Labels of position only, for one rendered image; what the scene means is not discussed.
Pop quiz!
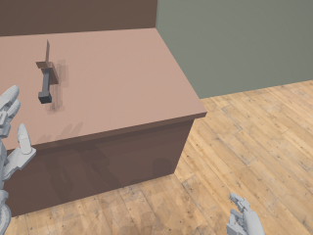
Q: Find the left robot forearm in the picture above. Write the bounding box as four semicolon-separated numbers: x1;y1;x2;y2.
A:
0;190;12;235

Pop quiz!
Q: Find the tap lever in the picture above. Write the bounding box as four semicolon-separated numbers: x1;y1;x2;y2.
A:
38;69;52;104

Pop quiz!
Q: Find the robot left hand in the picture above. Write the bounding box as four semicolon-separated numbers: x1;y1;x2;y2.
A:
0;85;36;190

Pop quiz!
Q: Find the counter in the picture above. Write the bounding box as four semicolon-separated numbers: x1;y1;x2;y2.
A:
0;0;207;217

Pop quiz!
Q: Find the robot right hand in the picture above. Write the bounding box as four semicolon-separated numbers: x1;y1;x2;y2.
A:
226;192;265;235

